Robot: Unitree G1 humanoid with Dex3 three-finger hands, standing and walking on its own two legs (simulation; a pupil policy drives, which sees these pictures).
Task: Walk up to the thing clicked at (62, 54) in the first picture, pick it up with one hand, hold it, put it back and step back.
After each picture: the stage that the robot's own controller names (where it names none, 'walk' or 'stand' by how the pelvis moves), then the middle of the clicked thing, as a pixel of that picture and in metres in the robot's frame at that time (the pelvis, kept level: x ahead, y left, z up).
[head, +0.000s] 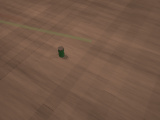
stand; (61, 51) +1.27 +0.24 -0.72
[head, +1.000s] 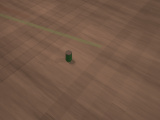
walk; (68, 56) +1.15 +0.13 -0.71
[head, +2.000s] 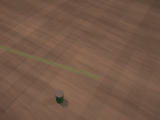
walk; (59, 97) +0.67 +0.16 -0.71
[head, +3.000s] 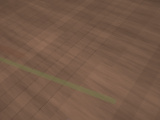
stand; out of the picture +0.43 +0.19 -0.70
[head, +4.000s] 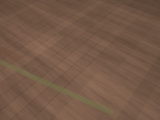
stand; out of the picture +0.39 +0.14 -0.72
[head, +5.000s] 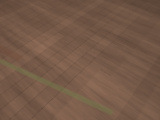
stand; out of the picture +0.38 +0.16 -0.72
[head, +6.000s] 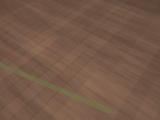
stand; out of the picture +0.38 +0.17 -0.73
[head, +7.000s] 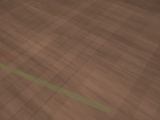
stand; out of the picture +0.37 +0.17 -0.73
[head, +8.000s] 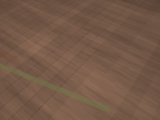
go down; out of the picture +0.38 +0.17 -0.72
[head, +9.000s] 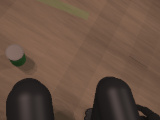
go down; (16, 56) +0.44 +0.24 -0.30
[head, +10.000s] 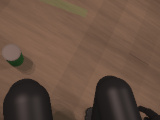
close in; (13, 56) +0.44 +0.25 -0.29
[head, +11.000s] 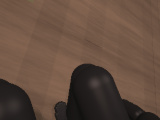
close in; out of the picture +0.42 +0.29 -0.22
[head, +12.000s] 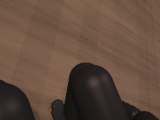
close; out of the picture +0.40 +0.29 -0.22
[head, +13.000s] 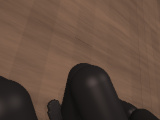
lift; out of the picture +0.37 +0.26 -0.22
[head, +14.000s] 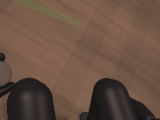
lift; out of the picture +0.32 +0.27 -0.10
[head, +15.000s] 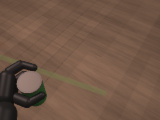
lift; (33, 89) +0.32 +0.17 +0.04
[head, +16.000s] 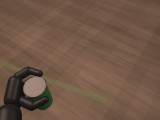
hold; (39, 94) +0.32 +0.16 +0.02
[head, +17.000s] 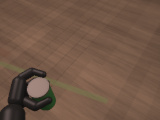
hold; (42, 94) +0.31 +0.15 +0.01
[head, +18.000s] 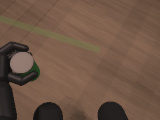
crouch; (26, 68) +0.40 +0.20 -0.06
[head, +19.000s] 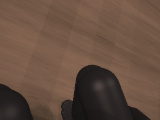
lower; out of the picture +0.41 +0.29 -0.20
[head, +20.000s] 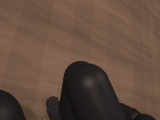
lower; out of the picture +0.42 +0.31 -0.23
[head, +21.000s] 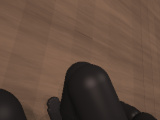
lower; out of the picture +0.42 +0.31 -0.23
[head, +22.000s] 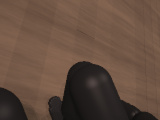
lower; out of the picture +0.41 +0.31 -0.23
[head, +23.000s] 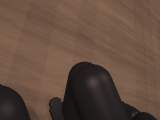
loosen; out of the picture +0.40 +0.28 -0.22
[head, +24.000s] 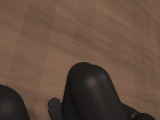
withdraw; out of the picture +0.40 +0.28 -0.23
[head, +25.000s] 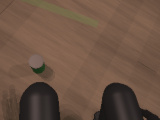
walk; (37, 64) +0.44 +0.21 -0.34
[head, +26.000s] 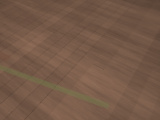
stand; out of the picture +0.37 +0.14 -0.66
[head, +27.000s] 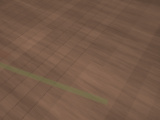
stand; out of the picture +0.38 +0.16 -0.67
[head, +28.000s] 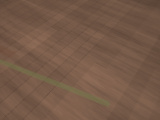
stand; out of the picture +0.38 +0.15 -0.69
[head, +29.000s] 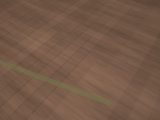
walk; out of the picture +0.39 +0.14 -0.72
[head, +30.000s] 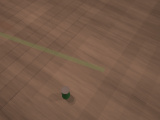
walk; (65, 92) +0.59 +0.12 -0.70
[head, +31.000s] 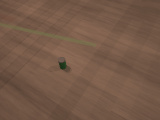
walk; (62, 63) +0.93 +0.26 -0.69
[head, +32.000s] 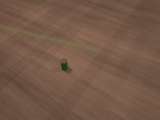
stand; (64, 64) +1.03 +0.20 -0.71
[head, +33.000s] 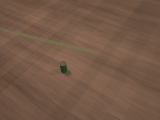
stand; (63, 67) +1.03 +0.22 -0.73
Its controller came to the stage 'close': yes
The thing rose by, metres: 0.72
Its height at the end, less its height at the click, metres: +0.00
